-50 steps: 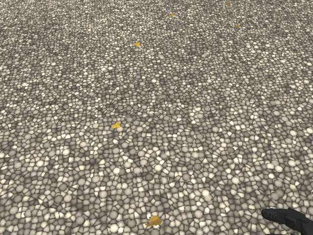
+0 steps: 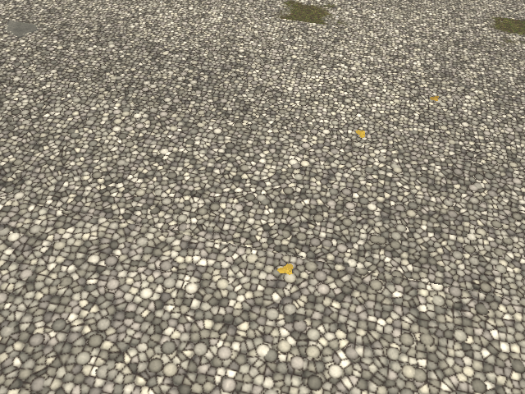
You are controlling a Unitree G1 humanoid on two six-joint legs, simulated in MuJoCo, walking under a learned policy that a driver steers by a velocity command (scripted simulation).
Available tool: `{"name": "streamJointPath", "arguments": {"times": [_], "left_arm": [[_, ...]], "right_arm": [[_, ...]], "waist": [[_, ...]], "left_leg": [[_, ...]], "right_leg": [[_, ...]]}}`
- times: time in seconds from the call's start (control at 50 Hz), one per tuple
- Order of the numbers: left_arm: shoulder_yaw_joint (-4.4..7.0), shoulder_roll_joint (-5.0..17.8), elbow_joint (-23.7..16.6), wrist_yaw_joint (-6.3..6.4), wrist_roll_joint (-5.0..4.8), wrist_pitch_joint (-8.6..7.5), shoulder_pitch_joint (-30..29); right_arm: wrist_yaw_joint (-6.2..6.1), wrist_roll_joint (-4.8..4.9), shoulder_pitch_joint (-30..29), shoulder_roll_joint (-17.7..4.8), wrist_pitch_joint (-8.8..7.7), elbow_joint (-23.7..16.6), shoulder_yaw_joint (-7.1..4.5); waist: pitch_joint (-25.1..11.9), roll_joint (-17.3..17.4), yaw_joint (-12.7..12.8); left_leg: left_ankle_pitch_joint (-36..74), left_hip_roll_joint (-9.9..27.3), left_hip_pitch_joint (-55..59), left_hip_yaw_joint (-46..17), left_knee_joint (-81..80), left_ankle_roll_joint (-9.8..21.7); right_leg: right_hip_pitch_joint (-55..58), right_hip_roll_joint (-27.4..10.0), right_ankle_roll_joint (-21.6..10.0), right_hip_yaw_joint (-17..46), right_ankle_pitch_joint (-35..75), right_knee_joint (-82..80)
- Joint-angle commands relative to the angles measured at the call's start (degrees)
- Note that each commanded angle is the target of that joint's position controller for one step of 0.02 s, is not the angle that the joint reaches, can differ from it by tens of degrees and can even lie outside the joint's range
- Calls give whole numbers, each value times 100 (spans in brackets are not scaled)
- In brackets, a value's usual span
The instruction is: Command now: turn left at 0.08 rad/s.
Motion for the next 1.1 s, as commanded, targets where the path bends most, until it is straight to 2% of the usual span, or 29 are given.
{"name": "streamJointPath", "arguments": {"times": [0.02,0.06,0.16,0.3,0.72,1.1], "left_arm": [[181,629,-313,68,-13,-65,-159],[182,593,-186,81,-32,-72,-49],[202,563,85,107,-49,-64,71],[226,584,430,162,-77,-37,177],[207,447,1451,235,-126,59,272],[104,243,1976,230,-138,81,436]], "right_arm": [[-16,12,-138,-747,-217,-307,-160],[-34,31,-40,-657,-245,-234,-131],[-42,50,3,-609,-264,-113,-117],[-34,80,126,-557,-287,182,-122],[-142,128,532,-531,-259,1222,-106],[-176,142,835,-398,-250,1760,-10]], "waist": [[22,800,-64],[55,682,-77],[31,418,-88],[-57,249,-95],[150,180,-124],[287,170,-142]], "left_leg": [[374,673,-361,-747,-933,284],[454,623,-346,-698,-890,265],[650,561,-263,-656,-855,287],[1092,447,-118,-507,-779,267],[1097,232,-71,-171,-785,113],[829,185,-134,-57,-843,59]], "right_leg": [[258,-54,15,29,413,-207],[304,-49,8,20,479,-240],[415,-67,51,23,607,-291],[564,-85,70,21,834,-297],[613,8,-49,-68,857,-424],[501,83,-107,-113,654,-480]]}}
